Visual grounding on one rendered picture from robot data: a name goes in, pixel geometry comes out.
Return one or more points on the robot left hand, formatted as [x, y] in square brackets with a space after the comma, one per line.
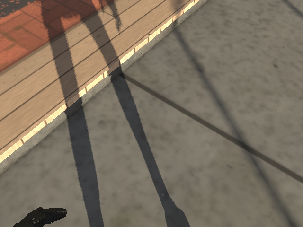
[40, 216]

